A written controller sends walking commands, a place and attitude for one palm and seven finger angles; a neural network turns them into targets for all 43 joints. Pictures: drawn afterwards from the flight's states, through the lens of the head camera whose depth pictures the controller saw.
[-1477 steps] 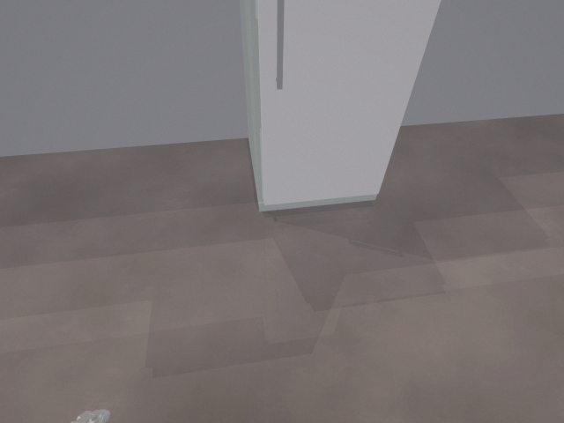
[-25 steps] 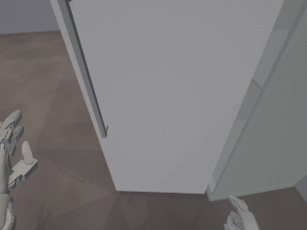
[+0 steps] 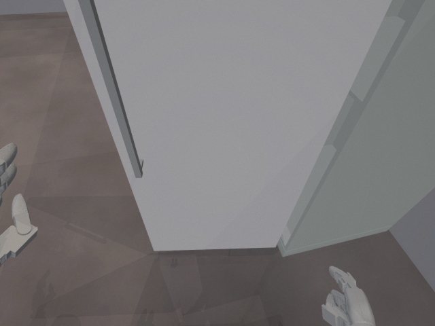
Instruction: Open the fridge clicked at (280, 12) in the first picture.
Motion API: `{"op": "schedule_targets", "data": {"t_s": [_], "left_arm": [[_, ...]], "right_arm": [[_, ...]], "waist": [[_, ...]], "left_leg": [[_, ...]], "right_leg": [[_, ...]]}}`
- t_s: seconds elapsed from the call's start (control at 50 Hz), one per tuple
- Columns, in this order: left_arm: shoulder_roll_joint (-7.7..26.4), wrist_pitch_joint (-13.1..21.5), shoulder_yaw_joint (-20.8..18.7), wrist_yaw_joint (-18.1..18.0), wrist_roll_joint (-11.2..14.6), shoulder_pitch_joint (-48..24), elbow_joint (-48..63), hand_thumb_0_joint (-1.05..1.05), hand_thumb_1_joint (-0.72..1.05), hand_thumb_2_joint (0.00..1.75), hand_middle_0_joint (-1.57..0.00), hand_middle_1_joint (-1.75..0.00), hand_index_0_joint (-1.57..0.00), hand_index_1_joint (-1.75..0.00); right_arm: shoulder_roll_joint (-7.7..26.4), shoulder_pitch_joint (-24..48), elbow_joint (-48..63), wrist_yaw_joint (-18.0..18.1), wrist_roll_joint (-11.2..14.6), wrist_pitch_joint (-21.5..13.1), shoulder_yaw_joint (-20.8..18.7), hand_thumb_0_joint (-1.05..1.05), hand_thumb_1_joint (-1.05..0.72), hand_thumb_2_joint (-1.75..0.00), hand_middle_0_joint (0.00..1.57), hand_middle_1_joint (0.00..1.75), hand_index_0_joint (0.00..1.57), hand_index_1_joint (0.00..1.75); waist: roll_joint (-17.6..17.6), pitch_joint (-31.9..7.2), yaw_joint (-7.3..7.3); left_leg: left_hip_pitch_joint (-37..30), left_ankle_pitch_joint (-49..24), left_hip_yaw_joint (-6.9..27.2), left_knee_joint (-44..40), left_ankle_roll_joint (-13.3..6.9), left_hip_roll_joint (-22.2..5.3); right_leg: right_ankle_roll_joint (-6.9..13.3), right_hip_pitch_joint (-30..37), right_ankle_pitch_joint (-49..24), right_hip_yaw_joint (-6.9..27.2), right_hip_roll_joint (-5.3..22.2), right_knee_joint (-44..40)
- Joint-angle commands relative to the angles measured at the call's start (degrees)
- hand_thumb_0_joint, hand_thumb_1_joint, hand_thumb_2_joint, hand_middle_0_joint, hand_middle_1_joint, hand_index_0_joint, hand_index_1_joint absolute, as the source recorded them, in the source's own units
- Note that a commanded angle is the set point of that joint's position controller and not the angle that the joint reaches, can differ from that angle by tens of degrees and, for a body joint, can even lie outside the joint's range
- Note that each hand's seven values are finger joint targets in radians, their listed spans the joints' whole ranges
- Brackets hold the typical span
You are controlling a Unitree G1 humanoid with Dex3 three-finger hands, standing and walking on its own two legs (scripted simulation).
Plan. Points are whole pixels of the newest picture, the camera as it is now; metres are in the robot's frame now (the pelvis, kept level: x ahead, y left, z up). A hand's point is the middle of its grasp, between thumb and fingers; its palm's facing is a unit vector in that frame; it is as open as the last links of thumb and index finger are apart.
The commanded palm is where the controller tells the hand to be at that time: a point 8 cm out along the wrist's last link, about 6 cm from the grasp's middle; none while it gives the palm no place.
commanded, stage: step back with the hand held close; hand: left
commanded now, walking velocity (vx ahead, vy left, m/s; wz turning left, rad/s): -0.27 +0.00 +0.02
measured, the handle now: (118, 96) +0.50 +0.25 +0.16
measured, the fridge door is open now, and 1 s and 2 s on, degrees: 78 78 78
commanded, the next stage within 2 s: stop stepping back and stand still in 1.10 s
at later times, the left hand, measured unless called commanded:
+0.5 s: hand out of the picture +0.13 +0.28 +0.16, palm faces +0.48 -0.78 -0.41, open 7.5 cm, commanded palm +0.06 +0.31 +0.18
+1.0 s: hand out of the picture +0.07 +0.30 +0.17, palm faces +0.45 -0.78 -0.44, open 7.4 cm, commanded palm +0.00 +0.32 +0.18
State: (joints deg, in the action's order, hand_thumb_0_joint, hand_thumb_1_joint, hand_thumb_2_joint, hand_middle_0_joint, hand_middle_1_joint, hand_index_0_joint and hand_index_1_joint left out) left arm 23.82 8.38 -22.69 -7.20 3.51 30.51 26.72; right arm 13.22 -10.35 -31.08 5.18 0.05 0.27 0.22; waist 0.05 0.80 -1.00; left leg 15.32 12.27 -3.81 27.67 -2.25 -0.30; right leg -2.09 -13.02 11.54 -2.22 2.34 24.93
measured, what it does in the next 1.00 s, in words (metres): walks backwards: right foot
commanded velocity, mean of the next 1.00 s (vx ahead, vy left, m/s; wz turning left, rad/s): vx -0.35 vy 0.00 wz -0.04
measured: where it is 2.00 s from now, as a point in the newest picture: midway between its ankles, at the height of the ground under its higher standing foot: outside the picture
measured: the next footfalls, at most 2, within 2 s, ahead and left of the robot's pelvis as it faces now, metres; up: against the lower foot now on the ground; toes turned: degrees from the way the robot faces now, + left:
right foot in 0.62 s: -0.06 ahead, -0.13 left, +0.00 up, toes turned +6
right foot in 1.24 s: -0.24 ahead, -0.10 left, +0.00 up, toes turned -6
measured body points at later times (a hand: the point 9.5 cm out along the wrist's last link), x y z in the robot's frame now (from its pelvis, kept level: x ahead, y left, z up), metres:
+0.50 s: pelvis -0.07 +0.00 -0.01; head -0.06 +0.03 +0.43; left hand +0.10 +0.31 +0.18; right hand +0.10 -0.23 -0.08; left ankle +0.03 +0.09 -0.74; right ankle +0.01 -0.14 -0.74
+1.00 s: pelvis -0.13 +0.01 -0.01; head -0.12 +0.05 +0.44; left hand +0.04 +0.34 +0.19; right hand +0.06 -0.22 -0.06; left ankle -0.02 +0.08 -0.74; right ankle -0.14 -0.13 -0.72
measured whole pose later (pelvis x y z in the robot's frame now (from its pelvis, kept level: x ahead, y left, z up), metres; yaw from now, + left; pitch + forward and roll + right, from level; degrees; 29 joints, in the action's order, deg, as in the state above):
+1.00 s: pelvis -0.13 +0.01 -0.01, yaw +2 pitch +1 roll -5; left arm 26.7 16.5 -25.6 -7.2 1.9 27.4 26.0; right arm 12.1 -11.0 -34.0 5.0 -0.9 -5.3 -0.5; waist 0.2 -0.3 -0.2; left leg 24.7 4.5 0.7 28.4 -4.4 -0.2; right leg -1.0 -17.5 18.1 3.3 -5.7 38.3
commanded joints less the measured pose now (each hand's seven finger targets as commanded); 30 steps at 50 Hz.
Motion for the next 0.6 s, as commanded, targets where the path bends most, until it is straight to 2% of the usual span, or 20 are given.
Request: {"op": "schedule_targets", "data": {"t_s": [0.0,0.04,0.1,0.14,0.16,0.2,0.22,0.24,0.32,0.34,0.38,0.4,0.42,0.44,0.46,0.5,0.52,0.54,0.56,0.58], "left_arm": [[9.6,4.3,-8.0,-1.6,-0.2,-2.2,12.5,0.0,0.9,0.9,-0.2,-0.3,-0.2,-0.3],[9.6,5.0,-8.8,-1.7,-0.8,-2.6,12.3,0.0,0.9,0.9,-0.2,-0.3,-0.2,-0.3],[8.4,5.9,-8.2,-1.7,-1.5,-3.1,11.9,0.0,0.9,0.9,-0.2,-0.3,-0.2,-0.3],[9.3,6.6,-9.2,-1.8,-2.0,-4.7,12.5,0.0,0.9,0.9,-0.2,-0.3,-0.2,-0.3],[8.3,6.9,-8.4,-1.7,-2.2,-5.0,12.2,0.0,0.9,0.9,-0.2,-0.3,-0.2,-0.3],[8.1,7.4,-8.2,-1.8,-2.4,-5.9,12.1,0.0,0.9,0.9,-0.2,-0.3,-0.2,-0.3],[8.0,7.7,-7.8,-1.8,-2.5,-6.8,12.8,0.0,0.9,0.9,-0.2,-0.3,-0.2,-0.3],[9.4,8.1,-8.6,-1.9,-2.6,-7.7,13.7,0.0,0.9,0.9,-0.2,-0.3,-0.2,-0.3],[9.3,8.9,-7.4,-2.8,-2.1,-7.9,13.4,0.0,0.9,0.9,-0.2,-0.3,-0.2,-0.3],[10.4,9.1,-8.3,-3.0,-2.0,-8.0,13.7,0.0,0.9,0.9,-0.2,-0.3,-0.2,-0.3],[9.8,9.5,-7.9,-3.2,-1.8,-7.0,13.4,0.0,0.9,0.9,-0.2,-0.3,-0.2,-0.3],[9.8,9.7,-8.0,-3.3,-1.9,-6.9,13.9,0.0,0.9,0.9,-0.2,-0.3,-0.2,-0.3],[9.9,10.0,-8.8,-3.3,-2.1,-6.2,13.8,0.0,0.9,0.9,-0.2,-0.3,-0.2,-0.3],[10.8,10.2,-10.1,-3.2,-2.3,-5.1,13.7,0.0,0.9,0.9,-0.2,-0.3,-0.2,-0.3],[10.2,10.5,-10.2,-3.0,-2.7,-5.0,14.8,0.0,0.9,0.9,-0.2,-0.3,-0.2,-0.3],[10.2,11.0,-10.9,-2.3,-2.8,-3.0,13.5,0.0,0.9,0.9,-0.2,-0.3,-0.2,-0.3],[9.6,11.1,-10.9,-1.9,-3.1,-1.9,12.4,0.0,0.9,0.9,-0.2,-0.3,-0.2,-0.3],[10.6,11.5,-11.9,-1.6,-3.2,-1.5,11.7,0.0,0.9,0.9,-0.2,-0.3,-0.2,-0.3],[9.2,11.9,-10.4,-1.2,-2.8,-1.6,12.0,0.0,0.9,0.9,-0.2,-0.3,-0.2,-0.3],[9.4,12.1,-10.1,-1.1,-2.0,-1.2,12.4,0.0,0.9,0.9,-0.2,-0.3,-0.2,-0.3]], "right_arm": [[7.4,4.9,9.6,0.6,0.5,-3.2,-2.7,0.0,-0.9,-0.9,0.2,0.3,0.2,0.3],[8.0,5.1,9.7,0.7,0.4,-4.1,-2.9,0.0,-0.9,-0.9,0.2,0.3,0.2,0.3],[8.0,4.0,9.6,0.5,0.7,-5.3,-2.9,0.0,-0.9,-0.9,0.2,0.3,0.2,0.3],[8.2,4.0,9.4,0.6,0.5,-6.3,-3.0,0.0,-0.9,-0.9,0.2,0.3,0.2,0.3],[7.8,3.4,9.1,0.6,0.6,-6.7,-2.9,0.0,-0.9,-0.9,0.2,0.3,0.2,0.3],[7.7,2.7,8.7,0.4,0.5,-7.4,-3.0,0.0,-0.9,-0.9,0.2,0.3,0.2,0.3],[7.6,2.6,8.5,0.3,0.5,-7.9,-3.1,0.0,-0.9,-0.9,0.2,0.3,0.2,0.3],[7.7,2.4,8.2,0.3,0.1,-8.3,-3.2,0.0,-0.9,-0.9,0.2,0.3,0.2,0.3],[6.3,1.5,6.3,0.0,-0.3,-9.2,-2.5,0.0,-0.9,-0.9,0.2,0.3,0.2,0.3],[6.7,1.6,5.7,0.1,-0.5,-9.3,-2.7,0.0,-0.9,-0.9,0.2,0.3,0.2,0.3],[6.3,1.7,5.7,0.1,-0.3,-9.4,-2.3,0.0,-0.9,-0.9,0.2,0.3,0.2,0.3],[6.7,1.9,5.8,0.2,-0.1,-9.5,-2.4,0.0,-0.9,-0.9,0.2,0.3,0.2,0.3],[7.1,2.2,6.0,0.3,-0.2,-9.8,-2.5,0.0,-0.9,-0.9,0.2,0.3,0.2,0.3],[7.7,2.9,6.4,0.7,-0.2,-10.3,-2.7,0.0,-0.9,-0.9,0.2,0.3,0.2,0.3],[7.6,2.8,6.7,0.7,-0.1,-10.6,-2.8,0.0,-0.9,-0.9,0.2,0.3,0.2,0.3],[7.6,2.9,6.7,0.3,-0.3,-11.3,-3.4,0.0,-0.9,-0.9,0.2,0.3,0.2,0.3],[7.9,2.9,6.6,0.1,-0.5,-11.4,-3.6,0.0,-0.9,-0.9,0.2,0.3,0.2,0.3],[8.1,3.1,6.7,0.1,-0.9,-11.7,-3.8,0.0,-0.9,-0.9,0.2,0.3,0.2,0.3],[7.1,2.8,6.1,-0.2,-1.1,-11.9,-3.4,0.0,-0.9,-0.9,0.2,0.3,0.2,0.3],[6.9,2.2,5.4,-0.6,-1.0,-12.1,-3.4,0.0,-0.9,-0.9,0.2,0.3,0.2,0.3]], "waist": [[6.5,-8.6,-0.37],[8.9,-7.8,-0.52],[8.4,-6.0,-0.12],[8.0,-5.0,-0.03],[7.2,-4.4,0.2],[4.5,-4.3,0.28],[3.5,-3.9,0.48],[2.4,-3.7,0.57],[-1.1,-3.4,1.07],[0.1,-4.1,1.16],[1.4,-4.9,1.15],[4.4,-4.5,1.17],[7.6,-4.7,0.87],[11.6,-5.3,0.45],[13.9,-6.6,0.18],[12.5,-7.3,-0.18],[12.6,-5.6,-0.08],[12.7,-4.7,-0.25],[11.2,-3.6,0.0],[9.2,-4.8,0.21]], "left_leg": [[6.2,-6.4,8.0,-8.4,-1.2,-6.3],[14.0,5.3,10.0,-11.2,-2.5,-7.4],[21.9,17.7,11.7,-12.7,-3.6,-8.5],[25.1,22.8,12.4,-12.6,-4.1,-8.7],[25.8,24.0,12.1,-11.9,-4.0,-8.5],[25.8,25.5,11.3,-9.0,-3.6,-7.3],[24.2,26.0,10.2,-6.6,-3.1,-6.0],[21.9,25.1,9.8,-5.0,-2.5,-5.0],[10.8,17.2,7.2,2.5,-0.1,-1.8],[8.7,15.9,7.0,2.6,0.3,-1.7],[8.8,15.8,8.3,-0.1,0.1,-2.6],[10.8,18.5,10.0,-3.1,-0.4,-3.7],[15.1,22.6,12.7,-8.2,-1.3,-5.8],[20.6,26.0,16.9,-14.3,-2.6,-8.8],[24.7,27.7,20.1,-17.7,-4.0,-11.8],[25.6,26.9,20.6,-16.3,-5.6,-14.3],[28.9,29.7,20.4,-16.3,-6.0,-14.3],[29.5,28.7,20.0,-15.6,-6.3,-14.1],[26.2,24.1,19.1,-14.1,-5.5,-12.9],[19.3,17.2,17.2,-11.6,-3.9,-11.2]], "right_leg": [[1.1,8.4,-9.8,1.8,-1.3,4.0],[1.0,12.7,-7.8,1.9,-2.0,7.3],[1.0,14.6,-5.8,2.3,-2.2,10.5],[1.0,14.8,-4.5,3.0,-2.3,10.9],[1.0,14.2,-3.7,3.0,-2.0,11.1],[1.6,12.0,0.0,4.6,-1.1,8.6],[2.1,8.7,3.9,6.2,-0.2,6.0],[2.6,5.5,7.1,7.4,0.7,3.1],[4.7,-7.5,15.2,10.3,4.7,-5.2],[4.8,-8.6,15.0,9.8,4.8,-5.6],[3.9,-7.5,14.2,7.4,3.4,-3.9],[3.2,-5.9,14.1,6.0,1.7,-2.0],[2.2,-1.2,12.7,4.5,-0.7,1.7],[1.3,5.4,7.8,2.7,-3.9,8.3],[0.8,11.2,2.6,1.7,-5.9,15.6],[1.0,13.1,1.6,3.3,-6.8,18.1],[1.0,14.4,3.2,3.5,-7.3,18.1],[1.1,14.8,2.6,3.9,-7.5,16.3],[1.7,12.2,2.9,4.0,-7.0,12.1],[2.5,8.1,0.2,4.7,-6.1,6.9]]}}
